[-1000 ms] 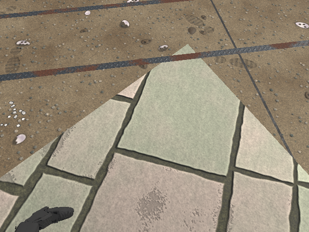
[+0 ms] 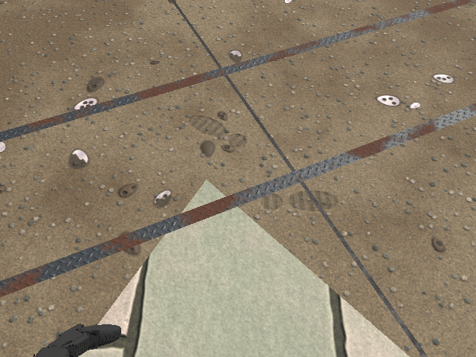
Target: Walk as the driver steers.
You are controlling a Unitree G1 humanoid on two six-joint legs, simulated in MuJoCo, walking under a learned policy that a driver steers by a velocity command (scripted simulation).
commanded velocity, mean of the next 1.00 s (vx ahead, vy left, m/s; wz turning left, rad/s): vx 0.50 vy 0.00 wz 0.01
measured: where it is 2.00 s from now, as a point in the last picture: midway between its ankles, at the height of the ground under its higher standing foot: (184, 171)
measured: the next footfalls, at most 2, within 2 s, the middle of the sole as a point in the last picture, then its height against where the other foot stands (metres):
right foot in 0.06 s outside the picture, level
left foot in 0.58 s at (191, 348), level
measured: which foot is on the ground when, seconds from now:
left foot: down 0.00-0.08, up 0.10-0.56, down 0.58-1.00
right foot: up 0.00-0.04, down 0.06-0.60, up 0.62-1.00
